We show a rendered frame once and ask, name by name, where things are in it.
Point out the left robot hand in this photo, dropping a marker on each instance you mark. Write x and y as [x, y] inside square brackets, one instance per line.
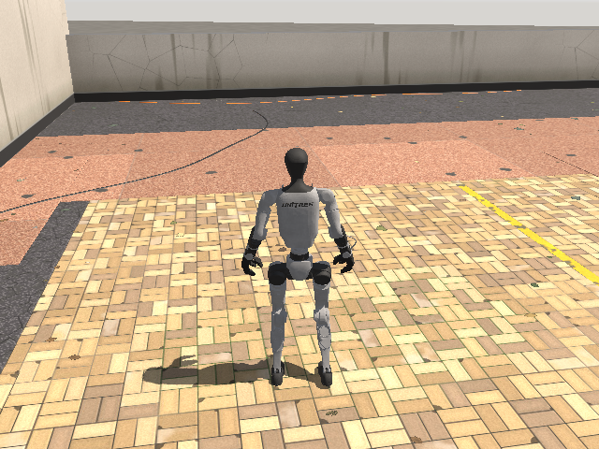
[245, 265]

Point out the robot right thigh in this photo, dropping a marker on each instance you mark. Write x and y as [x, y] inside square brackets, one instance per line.
[321, 283]

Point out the robot left upper arm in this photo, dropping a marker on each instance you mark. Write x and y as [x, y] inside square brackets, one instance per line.
[263, 213]

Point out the robot right upper arm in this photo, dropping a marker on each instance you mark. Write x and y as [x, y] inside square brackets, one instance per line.
[327, 197]

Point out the right robot shin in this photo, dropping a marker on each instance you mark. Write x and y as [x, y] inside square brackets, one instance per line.
[324, 341]

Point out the left robot forearm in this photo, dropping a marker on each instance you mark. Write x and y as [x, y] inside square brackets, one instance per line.
[252, 246]

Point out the right robot hand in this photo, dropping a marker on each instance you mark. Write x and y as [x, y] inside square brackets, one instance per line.
[349, 261]

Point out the right robot forearm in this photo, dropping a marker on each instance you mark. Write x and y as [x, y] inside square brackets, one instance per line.
[343, 245]

